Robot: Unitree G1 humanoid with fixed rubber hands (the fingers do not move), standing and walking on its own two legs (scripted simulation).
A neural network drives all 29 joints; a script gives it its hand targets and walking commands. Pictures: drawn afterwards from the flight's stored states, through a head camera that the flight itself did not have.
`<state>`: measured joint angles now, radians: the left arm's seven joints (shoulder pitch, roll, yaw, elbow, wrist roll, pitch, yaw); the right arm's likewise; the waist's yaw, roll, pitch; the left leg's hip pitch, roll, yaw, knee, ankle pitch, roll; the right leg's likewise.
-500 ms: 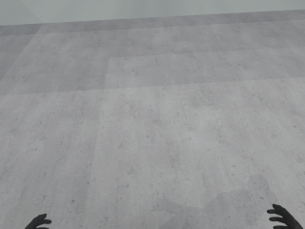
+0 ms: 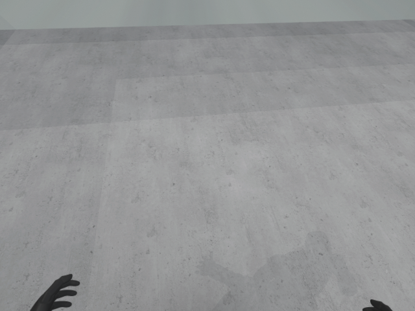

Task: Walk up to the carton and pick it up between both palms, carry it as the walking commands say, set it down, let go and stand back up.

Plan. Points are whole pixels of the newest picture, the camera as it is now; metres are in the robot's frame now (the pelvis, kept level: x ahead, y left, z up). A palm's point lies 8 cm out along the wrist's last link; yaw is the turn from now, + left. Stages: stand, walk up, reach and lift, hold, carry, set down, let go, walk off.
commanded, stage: walk up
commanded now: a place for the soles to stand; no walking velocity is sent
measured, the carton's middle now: out of the picture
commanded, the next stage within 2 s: none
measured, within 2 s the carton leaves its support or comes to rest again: neither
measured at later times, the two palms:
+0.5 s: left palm out of the picture +0.16 +0.22 -0.06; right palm out of the picture -0.02 -0.41 -0.09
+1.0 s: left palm out of the picture +0.15 +0.10 -0.08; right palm out of the picture -0.23 -0.48 -0.05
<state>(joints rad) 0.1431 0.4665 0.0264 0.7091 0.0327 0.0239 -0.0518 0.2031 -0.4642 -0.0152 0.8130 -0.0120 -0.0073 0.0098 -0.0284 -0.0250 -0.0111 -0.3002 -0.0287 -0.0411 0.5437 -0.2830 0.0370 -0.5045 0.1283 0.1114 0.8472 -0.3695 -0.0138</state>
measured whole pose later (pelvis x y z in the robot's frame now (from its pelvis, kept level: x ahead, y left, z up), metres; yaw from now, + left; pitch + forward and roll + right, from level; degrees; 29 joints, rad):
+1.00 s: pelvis -0.15 -0.11 -0.01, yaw -32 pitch +1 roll -1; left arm 0.13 0.49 0.07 0.75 0.05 0.03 -0.13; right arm 0.15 -0.54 -0.08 0.80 -0.01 -0.04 0.01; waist 0.00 -0.01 0.02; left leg -0.37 0.20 0.17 0.61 -0.24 -0.04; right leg -0.34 -0.04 -0.01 0.59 -0.30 0.01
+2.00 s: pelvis -0.29 -0.20 +0.00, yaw -92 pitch +1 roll +0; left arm 0.16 0.48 0.10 0.69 0.07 0.06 -0.16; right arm 0.27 -0.50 -0.10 0.87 -0.02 -0.09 -0.04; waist 0.00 -0.04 -0.03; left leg -0.28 0.05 0.13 0.48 -0.21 0.03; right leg -0.50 0.07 0.08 0.82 -0.26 0.03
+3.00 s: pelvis -0.60 -0.41 -0.01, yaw -143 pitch +1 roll +0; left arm -0.12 0.52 0.10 0.73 0.03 -0.01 -0.17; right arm 0.39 -0.57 -0.13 0.87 -0.01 -0.10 -0.01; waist -0.12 -0.05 0.03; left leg -0.06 0.23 0.29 0.69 -0.45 -0.03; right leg -0.44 -0.02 -0.06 0.57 -0.14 -0.06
